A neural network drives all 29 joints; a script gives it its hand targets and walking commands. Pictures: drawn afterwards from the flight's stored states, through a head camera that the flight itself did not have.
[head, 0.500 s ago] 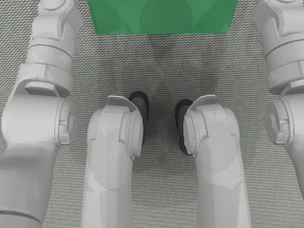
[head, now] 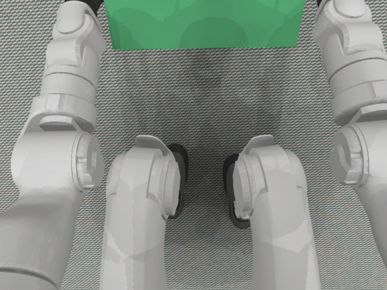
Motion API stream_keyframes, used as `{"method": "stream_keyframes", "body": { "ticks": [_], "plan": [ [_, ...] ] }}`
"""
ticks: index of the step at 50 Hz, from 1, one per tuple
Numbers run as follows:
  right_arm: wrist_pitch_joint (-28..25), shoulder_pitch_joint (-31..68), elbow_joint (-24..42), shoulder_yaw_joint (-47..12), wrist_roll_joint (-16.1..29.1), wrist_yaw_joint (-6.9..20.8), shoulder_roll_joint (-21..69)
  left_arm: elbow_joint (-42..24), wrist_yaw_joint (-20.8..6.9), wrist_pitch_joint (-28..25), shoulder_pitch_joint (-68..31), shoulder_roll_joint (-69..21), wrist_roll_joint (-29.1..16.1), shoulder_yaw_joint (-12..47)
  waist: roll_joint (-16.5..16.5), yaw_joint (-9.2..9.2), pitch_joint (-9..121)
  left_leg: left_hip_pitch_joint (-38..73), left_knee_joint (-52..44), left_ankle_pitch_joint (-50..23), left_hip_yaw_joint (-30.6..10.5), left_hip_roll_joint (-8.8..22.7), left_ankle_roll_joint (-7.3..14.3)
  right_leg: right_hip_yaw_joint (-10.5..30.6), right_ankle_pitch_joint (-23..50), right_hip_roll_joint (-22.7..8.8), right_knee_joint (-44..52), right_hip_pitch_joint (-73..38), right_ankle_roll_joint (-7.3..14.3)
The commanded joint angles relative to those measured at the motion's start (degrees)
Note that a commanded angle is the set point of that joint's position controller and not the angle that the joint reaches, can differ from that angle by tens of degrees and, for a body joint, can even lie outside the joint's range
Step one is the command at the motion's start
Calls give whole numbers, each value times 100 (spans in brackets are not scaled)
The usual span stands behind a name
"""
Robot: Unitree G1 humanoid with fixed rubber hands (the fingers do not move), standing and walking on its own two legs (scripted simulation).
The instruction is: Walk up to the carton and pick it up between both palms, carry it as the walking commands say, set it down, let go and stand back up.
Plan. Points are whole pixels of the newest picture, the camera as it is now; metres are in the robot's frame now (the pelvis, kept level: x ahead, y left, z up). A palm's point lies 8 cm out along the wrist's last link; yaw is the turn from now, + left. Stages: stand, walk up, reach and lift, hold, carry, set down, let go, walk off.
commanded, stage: set down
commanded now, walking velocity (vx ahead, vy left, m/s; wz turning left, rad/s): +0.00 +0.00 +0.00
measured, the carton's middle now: out of the picture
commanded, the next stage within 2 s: none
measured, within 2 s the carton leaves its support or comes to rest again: rests again in 1.46 s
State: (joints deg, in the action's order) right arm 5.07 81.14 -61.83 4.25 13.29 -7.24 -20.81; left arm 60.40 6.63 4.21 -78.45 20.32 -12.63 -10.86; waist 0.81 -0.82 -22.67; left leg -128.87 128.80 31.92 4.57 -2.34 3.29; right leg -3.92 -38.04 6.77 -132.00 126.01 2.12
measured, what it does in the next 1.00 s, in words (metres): stands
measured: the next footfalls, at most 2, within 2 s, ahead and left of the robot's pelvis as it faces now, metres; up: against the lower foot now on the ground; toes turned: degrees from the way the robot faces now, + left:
none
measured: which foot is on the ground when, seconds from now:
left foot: down 0.00-1.00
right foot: down 0.00-1.00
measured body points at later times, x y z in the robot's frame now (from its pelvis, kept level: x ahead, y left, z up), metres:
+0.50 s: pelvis +0.01 +0.01 +0.00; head +0.36 +0.01 +0.29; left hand +0.54 +0.21 -0.16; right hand +0.56 -0.17 -0.15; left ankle +0.12 +0.09 -0.32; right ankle +0.09 -0.09 -0.32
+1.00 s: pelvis +0.01 +0.00 -0.01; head +0.35 +0.00 +0.28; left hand +0.54 +0.21 -0.16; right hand +0.56 -0.17 -0.16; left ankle +0.12 +0.09 -0.32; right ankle +0.09 -0.09 -0.32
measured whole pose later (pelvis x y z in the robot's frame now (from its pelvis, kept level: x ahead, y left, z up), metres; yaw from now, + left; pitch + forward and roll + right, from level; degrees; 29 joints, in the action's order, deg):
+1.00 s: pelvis +0.01 +0.00 -0.01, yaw +0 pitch +34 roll +0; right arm 3.7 79.6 -66.9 8.1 10.1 -4.1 -19.7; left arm 66.3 2.8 3.4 -76.8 19.7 -11.2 -12.6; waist -0.6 -1.4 -17.4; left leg -131.8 130.4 32.3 4.4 -2.4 3.6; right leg -4.7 -38.9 6.1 -133.4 128.4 2.6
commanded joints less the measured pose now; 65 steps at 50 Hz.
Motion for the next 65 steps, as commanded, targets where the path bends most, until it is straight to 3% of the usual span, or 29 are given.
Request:
{"method": "stream_keyframes", "body": {
  "ticks": [1, 7, 24, 49, 56, 61, 65],
  "plan": [
    [225, 2161, 984, -1495, -37, 1291, 4394, -567, -1372, 375, -1942, -3965, 174, 1421, 5, -231, 7285, 3574, -876, -2519, -688, -65, -87, 640, 2193, -55, 1320, -2158, -285],
    [115, 2086, 820, -1346, -139, 1330, 4399, -478, -1436, 364, -1930, -4199, 215, 1335, 20, -152, 6676, 3187, -962, -2612, -814, -79, -98, 638, 2130, -36, 1372, -1514, -253],
    [-2, 1889, 421, -1260, -137, 1363, 4191, -239, -1356, 226, -1945, -4081, 112, 1425, 7, -31, 6268, 3127, -1012, -2598, -1024, -100, -88, 599, 2120, -58, 1293, -1040, -177],
    [107, 1756, -59, -909, -389, 1405, 4084, 233, -1483, 178, -2038, -3631, 213, 1110, 89, -23, 5299, 2381, -808, -1807, -902, -90, -64, 673, 1836, -155, 1216, -1334, -111],
    [34, 1413, -180, -740, -392, 1188, 3089, 368, -1277, 54, -1718, -2589, 212, 837, 100, -27, 5312, 2337, -786, -1823, -880, -33, -90, 714, 1953, -221, 1214, -1560, -150],
    [-195, 754, -254, -540, -174, 674, 1044, 451, -693, -241, -995, -415, 42, 469, 74, -79, 5613, 2583, -799, -2046, -883, 68, -118, 733, 2107, -340, 1242, -1661, -204],
    [-356, 748, 53, -395, -20, 337, 365, 284, -406, -402, -860, 321, -26, 228, 51, -187, 6033, 2776, -752, -2388, -964, 101, -136, 829, 2319, -378, 1223, -1703, -229]
  ]
}}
